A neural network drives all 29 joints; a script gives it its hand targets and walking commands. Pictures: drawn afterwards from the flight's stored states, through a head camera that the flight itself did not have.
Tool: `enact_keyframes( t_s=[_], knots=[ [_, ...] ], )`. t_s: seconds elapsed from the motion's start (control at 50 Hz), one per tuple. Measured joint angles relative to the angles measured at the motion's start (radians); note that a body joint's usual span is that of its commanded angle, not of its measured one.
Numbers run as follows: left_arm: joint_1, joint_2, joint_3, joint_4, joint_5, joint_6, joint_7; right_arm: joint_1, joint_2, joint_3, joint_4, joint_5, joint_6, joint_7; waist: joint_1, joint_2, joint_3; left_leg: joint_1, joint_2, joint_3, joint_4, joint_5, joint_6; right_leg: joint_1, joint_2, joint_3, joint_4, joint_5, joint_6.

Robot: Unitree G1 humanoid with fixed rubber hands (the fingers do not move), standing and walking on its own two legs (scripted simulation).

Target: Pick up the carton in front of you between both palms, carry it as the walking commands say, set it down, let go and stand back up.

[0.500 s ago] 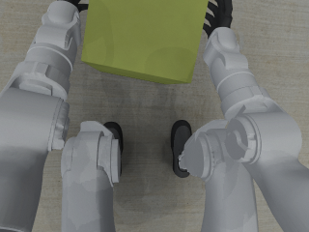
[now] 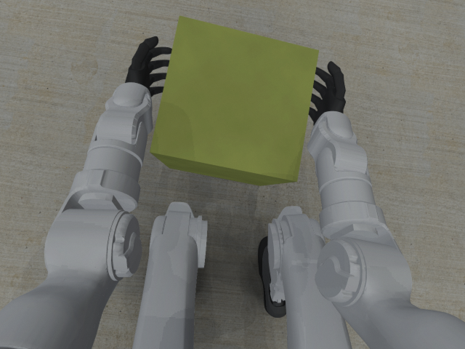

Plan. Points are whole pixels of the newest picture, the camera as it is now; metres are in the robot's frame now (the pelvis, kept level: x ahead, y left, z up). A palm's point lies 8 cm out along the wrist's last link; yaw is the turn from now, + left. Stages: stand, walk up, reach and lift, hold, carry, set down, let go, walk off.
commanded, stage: reach and lift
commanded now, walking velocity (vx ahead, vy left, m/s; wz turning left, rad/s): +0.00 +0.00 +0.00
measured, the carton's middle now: (229, 121) +0.49 +0.03 -0.15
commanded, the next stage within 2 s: none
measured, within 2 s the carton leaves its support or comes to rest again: neither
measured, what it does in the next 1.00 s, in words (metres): rises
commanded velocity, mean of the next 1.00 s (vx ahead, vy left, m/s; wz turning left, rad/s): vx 0.00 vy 0.00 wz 0.00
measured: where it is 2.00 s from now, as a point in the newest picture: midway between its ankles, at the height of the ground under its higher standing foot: (227, 287)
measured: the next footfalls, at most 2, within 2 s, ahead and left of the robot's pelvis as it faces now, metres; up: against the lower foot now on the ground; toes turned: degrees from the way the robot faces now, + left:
none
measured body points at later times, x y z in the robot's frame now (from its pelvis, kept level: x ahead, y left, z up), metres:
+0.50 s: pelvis +0.03 +0.00 +0.13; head +0.24 +0.03 +0.53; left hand +0.48 +0.17 +0.06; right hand +0.48 -0.13 +0.08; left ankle +0.12 +0.12 -0.39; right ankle +0.12 -0.13 -0.39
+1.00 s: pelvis +0.08 +0.00 +0.27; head +0.17 +0.01 +0.71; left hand +0.43 +0.16 +0.23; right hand +0.44 -0.14 +0.24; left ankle +0.12 +0.12 -0.39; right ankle +0.12 -0.13 -0.39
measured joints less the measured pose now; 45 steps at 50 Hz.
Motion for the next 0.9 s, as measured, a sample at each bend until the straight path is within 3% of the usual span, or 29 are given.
enact_keyframes(
  t_s=[0.08, 0.18, 0.44, 0.9],
  knots=[
    [0.018, -0.041, 0.089, 0.006, 0.094, 0.016, -0.025, 0.016, 0.025, -0.044, -0.013, -0.079, 0.032, 0.02, -0.004, 0.017, -0.058, 0.051, -0.008, -0.006, -0.087, 0.016, -0.005, 0.05, 0.011, 0.004, -0.079, 0.003, -0.011],
    [0.077, -0.084, 0.143, -0.05, 0.147, 0.02, -0.038, 0.054, 0.042, -0.046, -0.05, -0.11, 0.045, 0.035, 0.002, 0.019, -0.105, 0.114, 0.002, -0.005, -0.178, 0.023, -0.004, 0.106, 0.016, 0.011, -0.17, 0.018, -0.016],
    [0.301, -0.144, 0.104, -0.23, 0.096, 0.044, -0.024, 0.234, 0.065, 0.056, -0.155, -0.053, 0.057, 0.034, 0.001, 0.013, -0.161, 0.333, 0.01, -0.003, -0.352, 0.01, -0.004, 0.319, 0.009, 0.021, -0.342, 0.01, -0.031],
    [0.622, -0.262, 0.106, -0.287, 0.138, 0.032, -0.01, 0.511, 0.091, 0.11, -0.132, -0.101, 0.044, 0.085, -0.001, 0.024, -0.17, 0.994, 0.012, -0.004, -0.834, 0.073, 0.01, 0.977, -0.022, 0.042, -0.82, 0.075, -0.053]
  ],
)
